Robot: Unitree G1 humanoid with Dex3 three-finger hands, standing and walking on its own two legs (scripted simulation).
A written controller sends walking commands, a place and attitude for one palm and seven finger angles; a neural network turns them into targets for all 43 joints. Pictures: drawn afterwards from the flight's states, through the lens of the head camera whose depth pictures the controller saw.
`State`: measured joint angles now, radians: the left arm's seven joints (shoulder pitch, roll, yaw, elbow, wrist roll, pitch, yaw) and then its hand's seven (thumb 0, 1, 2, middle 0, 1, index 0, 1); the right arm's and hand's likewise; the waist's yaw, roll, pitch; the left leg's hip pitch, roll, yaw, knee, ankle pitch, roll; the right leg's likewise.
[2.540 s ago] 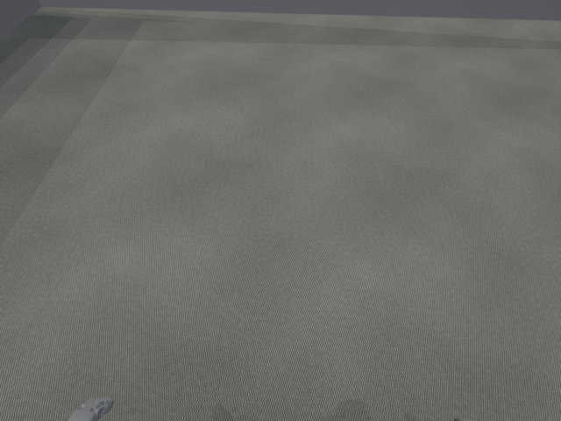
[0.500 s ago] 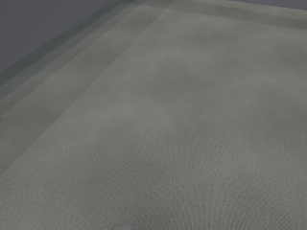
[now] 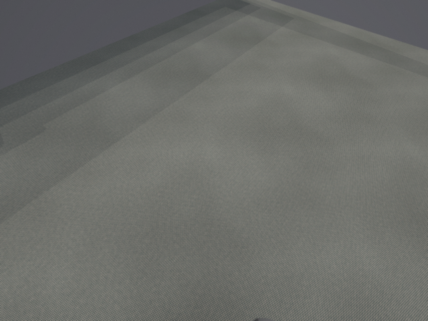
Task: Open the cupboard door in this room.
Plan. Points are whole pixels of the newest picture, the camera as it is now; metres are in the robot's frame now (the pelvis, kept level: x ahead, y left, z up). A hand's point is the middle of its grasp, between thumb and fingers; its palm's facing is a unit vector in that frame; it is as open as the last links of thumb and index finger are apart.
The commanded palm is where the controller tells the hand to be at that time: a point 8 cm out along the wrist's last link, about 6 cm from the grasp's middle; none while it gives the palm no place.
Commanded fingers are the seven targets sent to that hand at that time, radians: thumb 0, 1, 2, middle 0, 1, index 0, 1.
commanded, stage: turn or walk to find it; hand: left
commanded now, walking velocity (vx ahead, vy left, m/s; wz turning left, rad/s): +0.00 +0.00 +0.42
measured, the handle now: out of the picture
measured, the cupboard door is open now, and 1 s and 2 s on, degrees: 0 0 0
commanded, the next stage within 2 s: stand and wait in 0.68 s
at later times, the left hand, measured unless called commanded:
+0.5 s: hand out of the picture +0.00 +0.14 -0.15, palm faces +0.25 -0.94 -0.25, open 7.4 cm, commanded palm none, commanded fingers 0.00 0.90 0.90 -0.20 -0.30 -0.20 -0.30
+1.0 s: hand out of the picture -0.15 +0.20 -0.19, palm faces +0.42 -0.89 -0.21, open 7.4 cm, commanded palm none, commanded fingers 0.00 0.90 0.90 -0.20 -0.30 -0.20 -0.30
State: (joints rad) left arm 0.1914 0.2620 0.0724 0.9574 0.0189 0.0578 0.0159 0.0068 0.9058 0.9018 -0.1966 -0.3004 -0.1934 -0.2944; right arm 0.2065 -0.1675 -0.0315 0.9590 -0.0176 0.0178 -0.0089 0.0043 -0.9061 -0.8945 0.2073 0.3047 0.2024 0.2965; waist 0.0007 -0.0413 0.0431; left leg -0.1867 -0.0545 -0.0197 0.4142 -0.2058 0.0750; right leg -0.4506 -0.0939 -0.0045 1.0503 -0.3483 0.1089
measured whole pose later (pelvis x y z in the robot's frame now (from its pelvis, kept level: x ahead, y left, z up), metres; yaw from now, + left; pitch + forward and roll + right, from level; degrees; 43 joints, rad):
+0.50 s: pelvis -0.04 -0.06 +0.00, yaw +14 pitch -2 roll +1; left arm 0.22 0.15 0.03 0.93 0.01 0.01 0.03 0.01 0.91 0.90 -0.20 -0.30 -0.20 -0.30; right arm 0.28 -0.25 -0.09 1.01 -0.03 0.08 0.02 0.01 -0.91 -0.90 0.20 0.30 0.20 0.30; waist -0.04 0.04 0.04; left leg -0.48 0.02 -0.05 1.15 -0.33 -0.07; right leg -0.18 -0.06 -0.15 0.47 -0.27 -0.03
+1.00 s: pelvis -0.08 +0.01 +0.00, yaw +21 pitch -2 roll -1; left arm 0.26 0.24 0.05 1.04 0.02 0.05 0.02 0.01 0.91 0.90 -0.20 -0.30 -0.19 -0.29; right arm 0.14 -0.14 -0.01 0.99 -0.01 0.00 -0.03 0.00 -0.91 -0.89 0.21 0.30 0.20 0.30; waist 0.04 -0.05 0.05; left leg -0.15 -0.03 0.07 0.41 -0.23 0.07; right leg -0.38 -0.09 -0.01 0.98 -0.38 0.08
